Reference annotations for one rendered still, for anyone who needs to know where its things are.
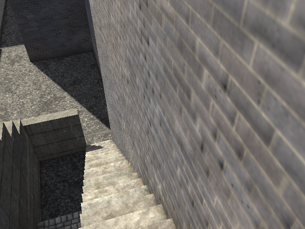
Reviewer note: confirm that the stairs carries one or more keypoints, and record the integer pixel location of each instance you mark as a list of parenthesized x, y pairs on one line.
[(114, 197)]

